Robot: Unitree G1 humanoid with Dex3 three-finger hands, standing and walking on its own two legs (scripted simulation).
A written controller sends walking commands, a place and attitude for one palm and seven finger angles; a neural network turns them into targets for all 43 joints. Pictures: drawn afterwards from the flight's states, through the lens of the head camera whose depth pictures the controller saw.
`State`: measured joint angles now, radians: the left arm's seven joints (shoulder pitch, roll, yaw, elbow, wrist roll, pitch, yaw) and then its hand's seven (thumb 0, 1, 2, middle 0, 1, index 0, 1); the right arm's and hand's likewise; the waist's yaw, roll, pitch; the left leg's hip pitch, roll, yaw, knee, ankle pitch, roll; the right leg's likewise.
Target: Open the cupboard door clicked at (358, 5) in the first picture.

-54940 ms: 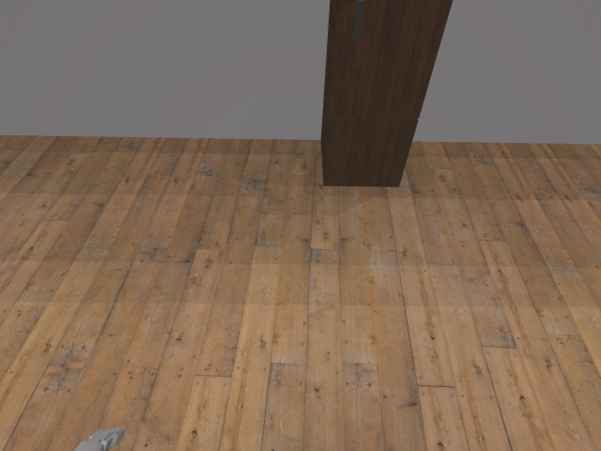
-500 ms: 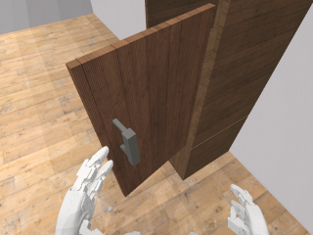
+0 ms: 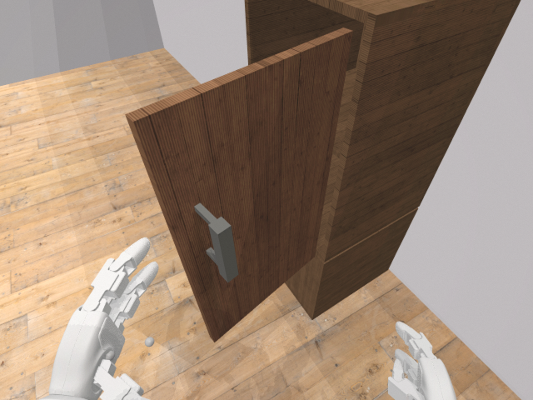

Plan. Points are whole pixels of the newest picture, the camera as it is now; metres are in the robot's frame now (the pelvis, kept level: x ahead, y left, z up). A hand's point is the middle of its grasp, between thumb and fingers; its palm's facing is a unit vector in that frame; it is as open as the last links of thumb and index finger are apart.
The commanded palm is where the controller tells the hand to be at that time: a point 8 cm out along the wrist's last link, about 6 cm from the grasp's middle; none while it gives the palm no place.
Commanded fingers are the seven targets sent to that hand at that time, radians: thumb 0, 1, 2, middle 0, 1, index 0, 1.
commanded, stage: draw the hand back to the body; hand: left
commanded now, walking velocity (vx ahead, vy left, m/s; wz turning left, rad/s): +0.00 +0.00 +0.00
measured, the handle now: (216, 243) +0.32 +0.10 +0.09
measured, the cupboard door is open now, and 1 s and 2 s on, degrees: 100 100 100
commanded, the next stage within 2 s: step back with the hand held close in 1.30 s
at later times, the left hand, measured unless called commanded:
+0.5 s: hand (75, 302) +0.19 +0.22 +0.16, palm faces +0.25 -0.90 -0.35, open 14.1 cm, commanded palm +0.15 +0.27 +0.18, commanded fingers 0.00 0.20 0.60 -0.17 -0.30 -0.17 -0.30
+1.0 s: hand out of the picture +0.22 +0.28 +0.23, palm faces +0.46 -0.79 -0.40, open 8.3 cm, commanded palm +0.17 +0.31 +0.23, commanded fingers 0.00 0.90 0.90 -0.20 -0.30 -0.20 -0.30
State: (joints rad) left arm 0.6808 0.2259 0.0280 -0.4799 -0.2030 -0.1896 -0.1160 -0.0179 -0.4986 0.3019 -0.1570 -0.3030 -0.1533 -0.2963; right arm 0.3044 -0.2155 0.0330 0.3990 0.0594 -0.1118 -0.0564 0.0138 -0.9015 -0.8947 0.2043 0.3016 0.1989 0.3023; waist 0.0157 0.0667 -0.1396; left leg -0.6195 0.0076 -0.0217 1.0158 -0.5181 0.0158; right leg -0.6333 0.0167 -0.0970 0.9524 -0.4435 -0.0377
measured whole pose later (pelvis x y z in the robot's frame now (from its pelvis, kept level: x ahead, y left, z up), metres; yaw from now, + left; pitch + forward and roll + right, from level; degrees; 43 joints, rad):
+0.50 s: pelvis +0.02 +0.02 +0.04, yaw +0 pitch +1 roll -2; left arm 0.67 0.30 0.12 -0.55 -0.05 -0.02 0.10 -0.01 -0.12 0.46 -0.17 -0.30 -0.17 -0.30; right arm 0.27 -0.21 0.05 0.50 0.03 -0.14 -0.10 0.01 -0.90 -0.89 0.20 0.30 0.20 0.30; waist 0.06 0.07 -0.07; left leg -0.31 -0.02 0.00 0.71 -0.41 0.04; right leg -0.33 0.00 -0.07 0.65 -0.34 0.00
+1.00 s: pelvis +0.03 +0.02 +0.06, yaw -1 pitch -4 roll -1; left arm 0.47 0.36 0.36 -0.43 -0.07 -0.06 0.12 0.00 0.73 0.83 -0.21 -0.30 -0.20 -0.30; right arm 0.20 -0.23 0.03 0.62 0.01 -0.12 -0.07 0.01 -0.90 -0.89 0.20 0.30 0.20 0.30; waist 0.07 0.06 0.01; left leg -0.08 -0.02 0.02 0.45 -0.30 0.04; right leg -0.11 0.01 -0.05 0.41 -0.23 -0.01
